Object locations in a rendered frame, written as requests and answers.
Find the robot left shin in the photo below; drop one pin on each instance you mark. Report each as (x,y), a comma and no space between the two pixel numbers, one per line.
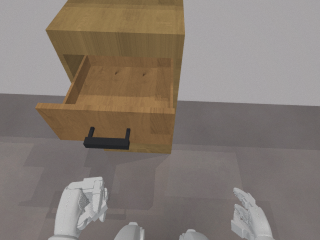
(133,223)

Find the left robot hand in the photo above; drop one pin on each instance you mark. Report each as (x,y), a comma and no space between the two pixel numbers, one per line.
(89,195)

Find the robot left thigh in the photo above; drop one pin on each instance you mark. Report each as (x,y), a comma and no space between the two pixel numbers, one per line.
(131,232)

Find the cabinet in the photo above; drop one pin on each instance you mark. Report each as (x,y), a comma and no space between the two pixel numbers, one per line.
(124,28)

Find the handle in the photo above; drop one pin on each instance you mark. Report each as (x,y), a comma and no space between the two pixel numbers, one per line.
(107,143)

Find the right robot hand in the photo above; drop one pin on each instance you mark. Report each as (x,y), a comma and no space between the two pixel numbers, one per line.
(254,222)

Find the drawer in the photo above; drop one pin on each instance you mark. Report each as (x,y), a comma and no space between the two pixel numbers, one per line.
(113,94)

